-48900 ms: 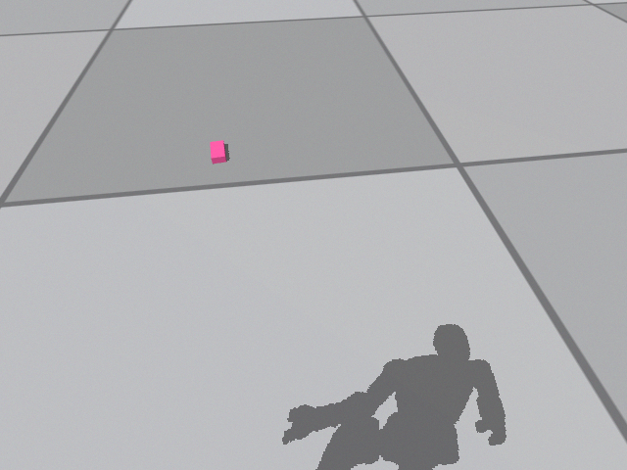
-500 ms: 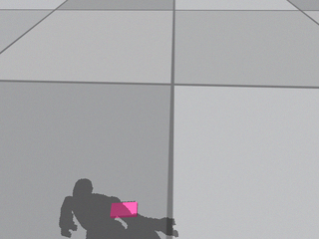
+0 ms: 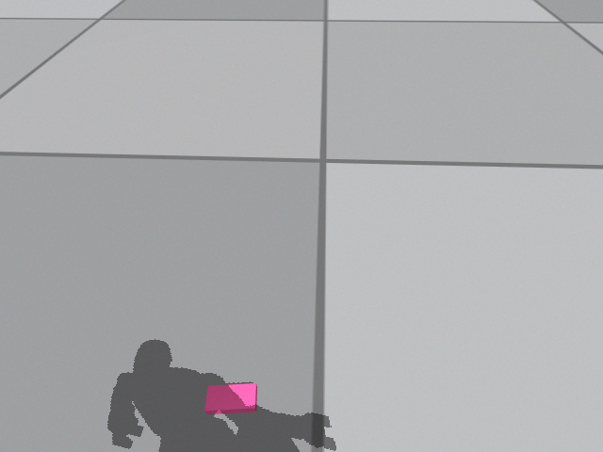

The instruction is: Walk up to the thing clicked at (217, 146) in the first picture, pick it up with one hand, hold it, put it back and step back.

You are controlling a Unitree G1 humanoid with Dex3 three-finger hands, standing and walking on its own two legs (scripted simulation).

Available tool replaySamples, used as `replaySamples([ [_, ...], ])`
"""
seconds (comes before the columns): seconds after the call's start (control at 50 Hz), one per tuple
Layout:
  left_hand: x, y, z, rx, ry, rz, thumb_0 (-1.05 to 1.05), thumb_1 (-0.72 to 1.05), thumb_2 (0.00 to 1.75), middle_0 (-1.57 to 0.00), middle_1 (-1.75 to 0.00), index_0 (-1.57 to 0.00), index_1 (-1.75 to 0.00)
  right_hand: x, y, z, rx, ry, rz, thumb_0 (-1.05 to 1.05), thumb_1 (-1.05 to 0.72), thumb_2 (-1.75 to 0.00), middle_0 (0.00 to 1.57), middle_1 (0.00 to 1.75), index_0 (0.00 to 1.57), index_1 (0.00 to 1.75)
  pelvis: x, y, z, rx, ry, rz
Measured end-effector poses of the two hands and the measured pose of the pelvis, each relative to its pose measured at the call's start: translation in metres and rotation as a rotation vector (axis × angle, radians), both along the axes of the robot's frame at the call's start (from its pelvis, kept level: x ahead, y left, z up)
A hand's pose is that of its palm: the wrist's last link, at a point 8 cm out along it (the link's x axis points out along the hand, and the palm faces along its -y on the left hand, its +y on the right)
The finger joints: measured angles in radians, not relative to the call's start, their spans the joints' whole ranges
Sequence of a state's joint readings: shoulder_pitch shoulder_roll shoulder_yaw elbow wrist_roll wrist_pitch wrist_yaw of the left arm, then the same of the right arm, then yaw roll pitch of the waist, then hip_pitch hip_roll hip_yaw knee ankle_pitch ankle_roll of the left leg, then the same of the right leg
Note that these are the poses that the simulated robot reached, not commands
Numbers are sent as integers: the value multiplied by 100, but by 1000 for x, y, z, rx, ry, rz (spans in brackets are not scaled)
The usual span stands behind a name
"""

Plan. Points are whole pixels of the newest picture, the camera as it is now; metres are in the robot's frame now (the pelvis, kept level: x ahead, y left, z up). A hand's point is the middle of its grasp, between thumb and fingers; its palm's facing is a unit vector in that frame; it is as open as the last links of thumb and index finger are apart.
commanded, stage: stand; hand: left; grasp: from above
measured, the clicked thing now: (231, 398) +0.44 +0.26 -0.76
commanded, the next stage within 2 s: step back in 0.04 s
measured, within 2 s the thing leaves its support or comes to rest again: neither
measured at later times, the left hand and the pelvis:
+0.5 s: hand out of the picture +0.07 +0.31 -0.19, palm faces -0.03 -0.92 -0.38, open 7.4 cm; pelvis -0.08 +0.04 -0.03, yaw +0 degrees
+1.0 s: hand out of the picture -0.06 +0.28 -0.16, palm faces -0.09 -0.91 -0.41, open 7.4 cm; pelvis -0.18 +0.03 -0.02, yaw -5 degrees
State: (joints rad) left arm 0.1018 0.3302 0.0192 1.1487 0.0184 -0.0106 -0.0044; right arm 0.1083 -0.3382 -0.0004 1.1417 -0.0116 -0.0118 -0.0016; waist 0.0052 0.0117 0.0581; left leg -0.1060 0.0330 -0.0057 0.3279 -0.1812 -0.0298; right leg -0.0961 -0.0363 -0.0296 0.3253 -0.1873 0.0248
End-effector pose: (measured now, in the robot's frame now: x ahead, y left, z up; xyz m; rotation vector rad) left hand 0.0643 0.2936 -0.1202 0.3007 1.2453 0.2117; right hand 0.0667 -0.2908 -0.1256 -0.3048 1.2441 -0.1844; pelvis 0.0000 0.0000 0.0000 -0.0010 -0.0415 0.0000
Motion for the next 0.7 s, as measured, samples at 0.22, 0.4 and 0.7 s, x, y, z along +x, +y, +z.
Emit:
replaySamples([
  [0.22,-3,18,-4,47,-26,-7,1,90,90,-21,-30,-21,-30,-5,-14,-5,-18,-17,-17,0,-90,-90,20,30,20,30,-29,0,-12,-1,15,-2],
  [0.4,-4,45,-19,56,-76,-77,1,90,90,-21,-30,-21,-30,-44,-6,-5,-77,-14,-23,0,-91,-90,20,30,20,30,-61,28,-28,-1,25,1],
  [0.7,-54,50,-24,21,-32,-125,1,90,90,-21,-30,-20,-30,-127,28,6,-97,-2,-62,0,-90,-90,21,30,20,30,-114,46,-18,-23,25,-60],
])
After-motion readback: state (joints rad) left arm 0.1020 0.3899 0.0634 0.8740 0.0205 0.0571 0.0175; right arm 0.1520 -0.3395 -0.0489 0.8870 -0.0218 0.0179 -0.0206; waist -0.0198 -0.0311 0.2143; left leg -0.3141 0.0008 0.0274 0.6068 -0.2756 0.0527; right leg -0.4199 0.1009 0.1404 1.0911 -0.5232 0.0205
